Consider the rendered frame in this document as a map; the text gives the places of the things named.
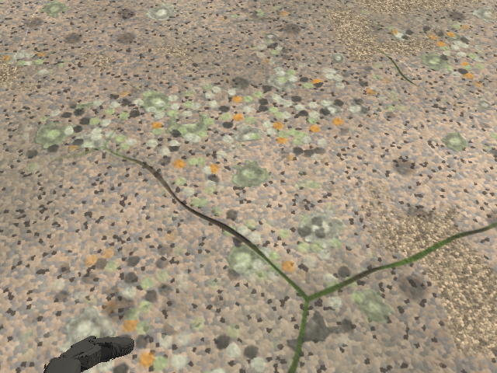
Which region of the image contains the left robot hand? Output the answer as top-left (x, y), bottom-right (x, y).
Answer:
top-left (43, 336), bottom-right (134, 373)

